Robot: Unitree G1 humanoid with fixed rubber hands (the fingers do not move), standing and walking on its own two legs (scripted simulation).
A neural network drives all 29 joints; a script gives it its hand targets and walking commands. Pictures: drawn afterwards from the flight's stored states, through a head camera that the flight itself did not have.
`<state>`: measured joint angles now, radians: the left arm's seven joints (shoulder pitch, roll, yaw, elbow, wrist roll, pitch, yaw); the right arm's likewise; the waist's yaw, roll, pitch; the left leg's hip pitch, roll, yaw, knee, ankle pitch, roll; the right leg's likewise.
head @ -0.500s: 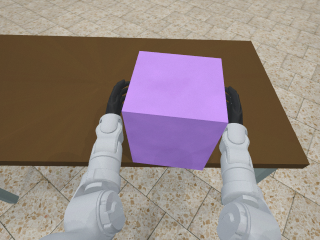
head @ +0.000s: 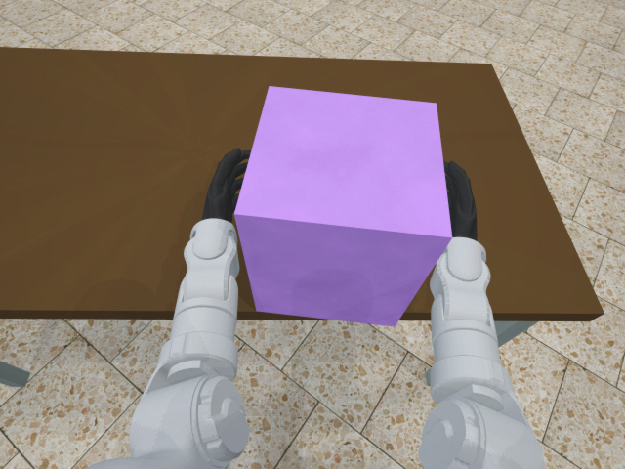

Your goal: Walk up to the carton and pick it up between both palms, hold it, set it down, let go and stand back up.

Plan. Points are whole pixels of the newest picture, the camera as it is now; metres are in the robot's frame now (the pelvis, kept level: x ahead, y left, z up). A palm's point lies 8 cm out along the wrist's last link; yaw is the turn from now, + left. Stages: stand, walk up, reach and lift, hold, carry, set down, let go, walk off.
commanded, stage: set down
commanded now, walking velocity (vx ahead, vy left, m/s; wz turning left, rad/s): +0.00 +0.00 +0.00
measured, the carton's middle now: (337, 217) +0.43 -0.04 +0.04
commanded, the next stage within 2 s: none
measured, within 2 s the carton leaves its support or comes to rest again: neither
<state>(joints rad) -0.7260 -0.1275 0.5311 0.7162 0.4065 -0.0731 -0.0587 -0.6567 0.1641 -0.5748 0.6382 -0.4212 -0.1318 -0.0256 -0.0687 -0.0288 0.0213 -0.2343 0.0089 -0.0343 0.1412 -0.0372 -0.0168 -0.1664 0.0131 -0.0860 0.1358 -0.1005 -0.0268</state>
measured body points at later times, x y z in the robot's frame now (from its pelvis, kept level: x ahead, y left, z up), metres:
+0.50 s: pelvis +0.01 +0.01 -0.01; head +0.09 +0.01 +0.44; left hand +0.45 +0.13 +0.03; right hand +0.42 -0.19 +0.04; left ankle +0.01 +0.13 -0.75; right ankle -0.03 -0.10 -0.75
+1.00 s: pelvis -0.03 +0.01 -0.01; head +0.04 +0.02 +0.43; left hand +0.45 +0.16 +0.08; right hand +0.41 -0.24 +0.10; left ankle +0.01 +0.13 -0.75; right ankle -0.03 -0.10 -0.75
